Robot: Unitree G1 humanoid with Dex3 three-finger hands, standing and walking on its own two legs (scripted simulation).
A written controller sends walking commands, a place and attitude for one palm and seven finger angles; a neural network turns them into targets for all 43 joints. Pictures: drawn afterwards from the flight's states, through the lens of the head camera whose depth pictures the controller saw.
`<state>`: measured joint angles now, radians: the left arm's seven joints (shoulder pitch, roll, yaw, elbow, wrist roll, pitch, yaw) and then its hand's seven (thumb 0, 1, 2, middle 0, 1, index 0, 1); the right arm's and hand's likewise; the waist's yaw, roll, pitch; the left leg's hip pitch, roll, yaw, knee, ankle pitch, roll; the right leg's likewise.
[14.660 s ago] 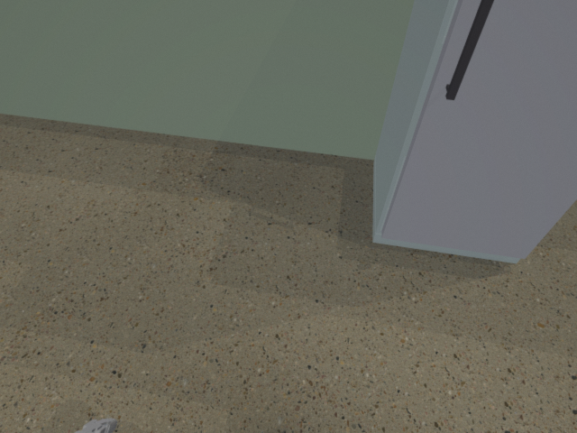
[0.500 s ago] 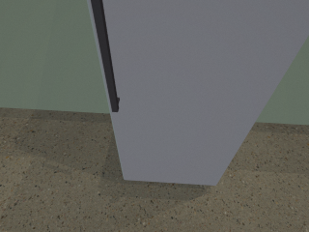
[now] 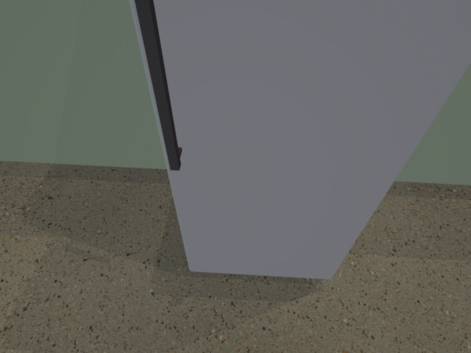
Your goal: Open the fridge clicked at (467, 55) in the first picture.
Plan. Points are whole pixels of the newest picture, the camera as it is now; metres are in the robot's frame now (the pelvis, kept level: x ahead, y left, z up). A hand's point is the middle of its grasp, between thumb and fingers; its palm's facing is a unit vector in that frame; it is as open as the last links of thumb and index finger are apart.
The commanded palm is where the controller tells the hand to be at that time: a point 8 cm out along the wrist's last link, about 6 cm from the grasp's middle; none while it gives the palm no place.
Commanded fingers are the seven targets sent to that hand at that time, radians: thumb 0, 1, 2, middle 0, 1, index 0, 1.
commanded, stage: look again from close up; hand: left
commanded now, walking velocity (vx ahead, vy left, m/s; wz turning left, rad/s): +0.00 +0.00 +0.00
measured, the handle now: (164, 89) +0.52 +0.17 +0.19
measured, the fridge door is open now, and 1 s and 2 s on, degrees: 0 0 0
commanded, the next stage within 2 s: raise the hand to about handle height in 1.06 s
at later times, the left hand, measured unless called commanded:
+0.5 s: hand out of the picture +0.00 +0.15 -0.17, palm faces +0.05 -0.99 -0.16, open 7.4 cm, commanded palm none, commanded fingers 0.00 0.90 0.90 -0.20 -0.30 -0.20 -0.30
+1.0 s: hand out of the picture +0.01 +0.15 -0.18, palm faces +0.04 -0.99 -0.15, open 7.4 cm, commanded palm none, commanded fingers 0.00 0.90 0.90 -0.20 -0.30 -0.20 -0.30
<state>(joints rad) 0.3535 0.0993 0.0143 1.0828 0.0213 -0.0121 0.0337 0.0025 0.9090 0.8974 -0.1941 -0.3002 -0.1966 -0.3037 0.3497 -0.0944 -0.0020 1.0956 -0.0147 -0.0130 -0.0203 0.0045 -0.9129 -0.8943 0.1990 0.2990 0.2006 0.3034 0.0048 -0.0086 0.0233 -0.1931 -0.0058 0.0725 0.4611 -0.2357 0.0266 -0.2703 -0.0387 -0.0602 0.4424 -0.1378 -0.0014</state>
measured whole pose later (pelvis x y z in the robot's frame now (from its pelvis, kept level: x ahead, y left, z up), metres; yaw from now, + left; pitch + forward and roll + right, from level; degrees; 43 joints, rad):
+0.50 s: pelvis +0.02 +0.00 +0.00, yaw -1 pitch -2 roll +0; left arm 0.33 0.11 0.01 1.09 0.02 -0.02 0.04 0.01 0.91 0.90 -0.19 -0.30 -0.20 -0.30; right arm 0.33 -0.10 0.00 1.11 -0.01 -0.02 -0.02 0.00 -0.91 -0.89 0.20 0.30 0.20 0.30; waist 0.00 -0.01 0.04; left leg -0.16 0.00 0.08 0.44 -0.25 0.02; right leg -0.25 -0.03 -0.05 0.44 -0.16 -0.01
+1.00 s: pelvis +0.02 +0.00 +0.00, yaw +0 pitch -2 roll +0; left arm 0.33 0.12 0.01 1.09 0.02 -0.02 0.03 0.01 0.91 0.90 -0.19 -0.30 -0.20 -0.30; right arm 0.33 -0.10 0.00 1.12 -0.01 -0.02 -0.02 0.00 -0.91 -0.89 0.20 0.30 0.20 0.30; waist 0.01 -0.01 0.04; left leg -0.14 0.00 0.08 0.43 -0.25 0.02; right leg -0.23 -0.03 -0.06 0.43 -0.16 -0.01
